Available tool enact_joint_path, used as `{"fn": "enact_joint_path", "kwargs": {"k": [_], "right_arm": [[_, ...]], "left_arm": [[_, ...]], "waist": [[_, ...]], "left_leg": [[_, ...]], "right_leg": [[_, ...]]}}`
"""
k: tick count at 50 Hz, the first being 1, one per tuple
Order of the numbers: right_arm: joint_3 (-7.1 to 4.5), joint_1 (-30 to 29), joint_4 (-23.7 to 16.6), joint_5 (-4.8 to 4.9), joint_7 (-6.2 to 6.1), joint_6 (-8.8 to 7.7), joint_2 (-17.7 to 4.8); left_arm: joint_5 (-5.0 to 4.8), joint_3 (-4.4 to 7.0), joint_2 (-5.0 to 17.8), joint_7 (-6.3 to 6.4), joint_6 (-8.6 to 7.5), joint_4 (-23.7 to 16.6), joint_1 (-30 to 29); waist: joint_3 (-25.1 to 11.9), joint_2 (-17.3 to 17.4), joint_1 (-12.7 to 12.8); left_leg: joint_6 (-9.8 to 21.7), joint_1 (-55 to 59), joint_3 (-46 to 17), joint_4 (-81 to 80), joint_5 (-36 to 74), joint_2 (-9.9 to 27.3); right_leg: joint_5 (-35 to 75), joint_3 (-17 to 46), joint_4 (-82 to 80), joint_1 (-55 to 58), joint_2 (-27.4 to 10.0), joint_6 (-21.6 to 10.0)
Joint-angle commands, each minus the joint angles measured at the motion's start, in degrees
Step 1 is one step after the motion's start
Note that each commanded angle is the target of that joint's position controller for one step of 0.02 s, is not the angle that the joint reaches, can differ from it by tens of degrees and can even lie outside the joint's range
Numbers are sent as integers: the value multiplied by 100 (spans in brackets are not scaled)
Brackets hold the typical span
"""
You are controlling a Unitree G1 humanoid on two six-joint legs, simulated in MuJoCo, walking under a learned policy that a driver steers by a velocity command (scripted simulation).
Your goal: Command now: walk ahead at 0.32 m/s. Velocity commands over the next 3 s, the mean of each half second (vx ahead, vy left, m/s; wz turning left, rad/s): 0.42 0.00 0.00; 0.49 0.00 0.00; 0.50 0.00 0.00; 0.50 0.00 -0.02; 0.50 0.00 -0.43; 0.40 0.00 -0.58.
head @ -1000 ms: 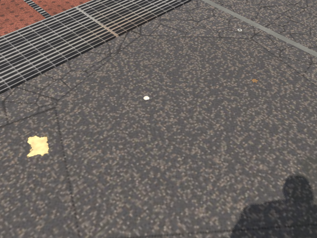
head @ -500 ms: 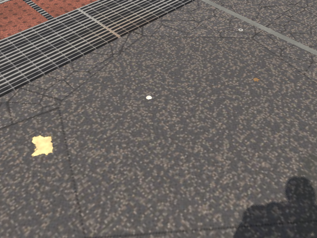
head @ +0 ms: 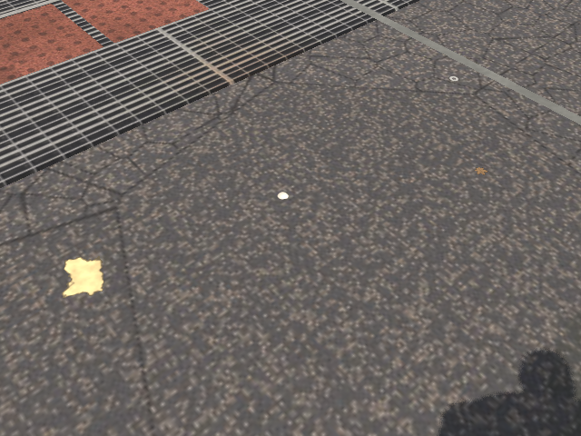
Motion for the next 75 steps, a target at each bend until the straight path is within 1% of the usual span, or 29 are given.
{"fn": "enact_joint_path", "kwargs": {"k": [1,2,3,4,5,6,8,11,17,23,25,27,28,29,31,32,34,41,50,53,55,56,57,58,59,60,62,66,75], "right_arm": [[-120,11,-167,29,68,-221,-379],[-214,661,74,8,64,-191,-497],[-327,1477,247,-5,48,-178,-754],[-474,2298,301,-23,40,-200,-1473],[-301,2162,304,-147,77,-289,-1112],[-189,1542,128,-143,77,-363,-862],[-51,806,-125,-167,150,-390,-605],[42,1015,-93,-212,112,-306,-475],[11,1297,-182,-228,-89,-224,-832],[-84,1637,-93,-113,-113,-167,-914],[-143,1482,-156,-148,-112,-118,-1069],[-116,1268,-264,-201,-94,-41,-1032],[-5,1484,-410,-255,-61,-59,-686],[207,2085,-372,-154,9,-214,73],[-21,912,-676,118,28,-443,-831],[-42,644,-737,72,-31,-469,-862],[-118,789,-705,-50,-79,-329,-719],[-160,-274,-1147,-175,-99,-137,-638],[-42,-1770,-1641,-72,159,-250,-568],[-125,-1394,-1633,-60,226,-306,-823],[-378,238,-1145,-90,178,-314,-1296],[-497,1203,-952,-199,127,-292,-1771],[-487,1353,-875,-214,189,-284,-1901],[-335,1098,-923,-149,199,-304,-1355],[-261,601,-1041,-132,186,-319,-1109],[-217,140,-1140,-178,193,-323,-1005],[-130,-145,-1136,-278,224,-342,-726],[-180,205,-948,-241,137,-365,-955],[-178,1023,-652,-151,-32,-236,-1059]], "left_arm": [[-38,145,863,-68,-50,-339,-268],[-9,141,902,-81,-51,-387,-296],[5,86,757,-99,-94,-495,-556],[16,-28,281,-82,-195,-749,-585],[-71,-20,280,-94,-304,-861,-756],[-188,4,382,-146,-367,-947,-891],[-109,69,515,-175,-411,-934,-1013],[-31,163,531,-228,-287,-918,-1037],[15,32,265,-298,-225,-1523,-2611],[-33,12,466,-488,-289,-1858,-3331],[-30,134,739,-504,-311,-1795,-2868],[-42,392,1209,-437,-276,-1286,-1098],[76,508,1668,-372,-240,-1076,-133],[157,461,1731,-430,-249,-998,21],[61,242,978,-436,-309,-1117,-917],[93,183,842,-452,-344,-1220,-1426],[205,94,560,-499,-395,-1182,-1707],[165,151,955,-254,-359,-901,-995],[42,205,1095,-175,-187,-615,-150],[35,266,1226,-151,-100,-640,-326],[79,194,1058,-155,-48,-738,-509],[164,84,755,-156,-66,-889,-270],[109,-91,140,-209,-214,-853,242],[-40,53,789,-232,-332,-860,-172],[-118,105,1013,-242,-406,-1006,-663],[-77,117,991,-194,-417,-1044,-919],[19,177,858,-161,-292,-1030,-900],[70,183,660,-141,-111,-1136,-1120],[59,95,494,-284,-185,-1656,-2806]], "waist": [[899,-455,-407],[590,-381,-650],[304,240,-1045],[-182,1944,-1192],[-236,1617,-987],[295,1044,-692],[599,421,-383],[563,588,-250],[832,516,-478],[919,580,-457],[430,796,-99],[-642,878,784],[-1500,-26,855],[-2372,-1351,431],[-852,-622,384],[-510,-23,159],[-240,-60,-243],[354,-40,-160],[599,-141,274],[335,-318,-65],[-688,-202,-835],[-1573,694,-952],[-2120,2018,-637],[-1668,1384,-745],[-949,1055,-662],[-603,537,-473],[-282,570,-155],[18,493,-75],[479,485,-557]], "left_leg": [[-42,625,412,-1135,778,-195],[-86,1602,455,-1155,1076,-394],[134,2441,-472,-1603,865,159],[974,3375,-3257,-2747,273,1679],[1372,3149,-4675,-3290,-57,2274],[1236,2802,-4121,-3201,-108,2271],[815,2189,-2606,-3276,699,1714],[544,1841,-1397,-3390,2268,1191],[586,1521,-735,-3707,2820,1041],[492,2402,-524,-3401,3431,1398],[368,2704,-428,-2668,5267,1445],[91,1971,-138,-502,6063,1061],[-127,231,54,1565,3913,529],[-315,-1281,-674,3239,-605,-469],[-80,-2151,-955,3818,-56,137],[-57,-1852,-855,3494,508,454],[-48,-1181,-860,2997,952,791],[-410,-2031,-664,1038,2270,956],[-301,-1905,-367,-1115,2783,509],[-60,-1180,-229,-1345,2159,288],[258,1129,-104,-1350,2225,104],[758,3007,-1831,-1388,1919,1386],[1466,4252,-4400,-2314,1032,2268],[1210,3981,-4226,-2506,593,2066],[959,3210,-3299,-2556,991,1894],[837,2385,-2672,-2695,1572,1688],[753,1406,-1917,-3036,2231,1355],[890,1111,-1363,-3458,2753,1250],[634,1723,-674,-3590,2703,1070]], "right_leg": [[-413,1072,-1095,-1194,-1011,-838],[389,812,-583,-1607,-783,-749],[1301,269,896,-2148,-386,-485],[360,-385,3162,-3426,372,-56],[-783,495,4510,-3962,346,-146],[-429,720,5018,-4461,-16,-350],[635,563,4584,-4336,-485,-518],[1163,272,3793,-3744,-625,-397],[2304,-78,1520,-3628,-407,-75],[2337,-106,420,-3311,-184,-383],[2001,-267,389,-2453,107,-579],[1950,-287,433,-23,258,-906],[1338,1482,413,1938,-1052,-1398],[186,4366,-679,3026,-2177,-2157],[425,3269,-1176,1622,-1750,-1570],[1114,2569,-1324,684,-1568,-1432],[1711,1703,-1632,-411,-1208,-1316],[1967,935,-2221,-625,-1041,-1391],[2214,503,-1776,563,-1222,-1103],[3383,505,-1178,901,-1368,-931],[4526,78,776,305,-856,-645],[2749,-237,2834,-1243,-343,-370],[-989,275,4326,-3055,586,-150],[-960,836,4950,-3706,231,-262],[-412,682,4924,-3938,-65,-366],[148,547,4637,-3673,-360,-371],[666,552,4124,-3091,-659,-353],[1211,442,3331,-3293,-755,-177],[2933,103,768,-3499,-424,-60]]}}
